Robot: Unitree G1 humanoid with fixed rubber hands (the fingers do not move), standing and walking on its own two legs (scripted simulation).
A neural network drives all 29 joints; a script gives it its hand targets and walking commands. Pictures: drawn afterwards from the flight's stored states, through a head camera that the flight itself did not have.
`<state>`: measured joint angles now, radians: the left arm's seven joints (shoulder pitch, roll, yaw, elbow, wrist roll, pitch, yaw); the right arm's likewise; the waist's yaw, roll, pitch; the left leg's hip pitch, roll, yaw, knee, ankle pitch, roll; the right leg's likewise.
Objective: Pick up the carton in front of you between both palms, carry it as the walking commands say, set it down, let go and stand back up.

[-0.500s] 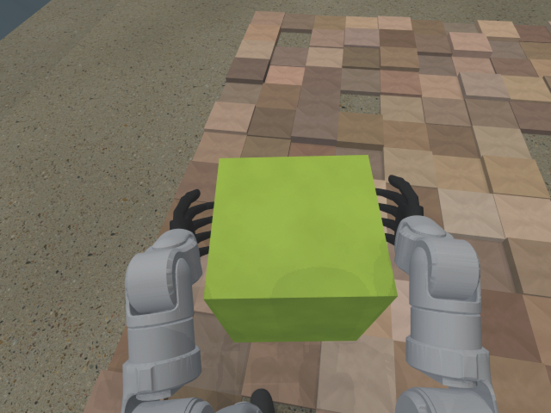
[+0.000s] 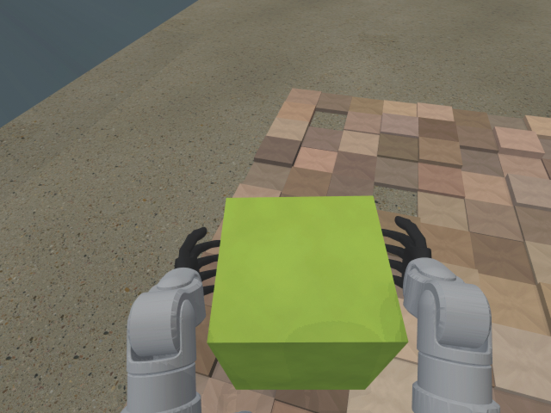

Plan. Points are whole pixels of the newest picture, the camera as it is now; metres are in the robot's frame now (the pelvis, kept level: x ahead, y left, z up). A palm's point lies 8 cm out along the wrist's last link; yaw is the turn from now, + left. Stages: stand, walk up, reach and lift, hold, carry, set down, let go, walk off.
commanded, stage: carry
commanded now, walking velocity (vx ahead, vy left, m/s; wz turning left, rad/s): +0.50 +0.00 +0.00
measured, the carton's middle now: (299, 299) +0.28 +0.02 +0.01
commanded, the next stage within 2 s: none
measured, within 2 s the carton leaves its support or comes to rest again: neither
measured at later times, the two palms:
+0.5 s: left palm (255, 92) +0.74 +0.14 +0.11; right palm (388, 94) +0.74 -0.16 +0.11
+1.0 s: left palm (265, 45) +1.07 +0.16 +0.09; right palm (364, 43) +1.07 -0.14 +0.10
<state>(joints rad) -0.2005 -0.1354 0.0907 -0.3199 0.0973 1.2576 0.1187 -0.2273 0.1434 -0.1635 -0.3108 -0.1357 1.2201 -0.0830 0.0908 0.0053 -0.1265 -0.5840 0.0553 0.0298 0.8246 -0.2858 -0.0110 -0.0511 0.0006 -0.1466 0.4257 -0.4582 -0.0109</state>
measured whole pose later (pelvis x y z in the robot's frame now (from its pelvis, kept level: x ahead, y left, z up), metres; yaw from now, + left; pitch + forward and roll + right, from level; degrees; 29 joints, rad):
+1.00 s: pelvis +0.71 +0.02 -0.03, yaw +0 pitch +5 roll +1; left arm -0.61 -0.03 0.21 -0.17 0.05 1.22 0.14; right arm -0.65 0.06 -0.21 -0.12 -0.07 1.18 -0.14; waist -0.04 -0.02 0.04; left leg -0.49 -0.02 0.15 0.56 -0.26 0.10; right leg -0.33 -0.01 -0.01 1.09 -0.51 -0.02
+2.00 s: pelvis +1.37 +0.03 +0.02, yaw -1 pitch +5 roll -1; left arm -0.22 -0.14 0.10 -0.27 0.15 1.25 0.11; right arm -0.23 0.15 -0.15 -0.24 -0.14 1.22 -0.11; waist -0.02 -0.03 -0.14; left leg -0.18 0.03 0.17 0.31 -0.13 0.25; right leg -0.54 -0.08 -0.08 0.81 -0.23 0.04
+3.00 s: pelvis +1.98 -0.01 +0.00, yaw -1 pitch +6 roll +0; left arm -0.69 -0.08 0.25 -0.16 0.11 1.26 0.16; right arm -0.71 0.05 -0.24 -0.09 -0.06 1.22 -0.17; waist -0.07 -0.03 0.08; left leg -0.29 0.00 0.13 0.50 -0.32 0.05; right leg -0.71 -0.06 0.00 0.83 -0.15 0.00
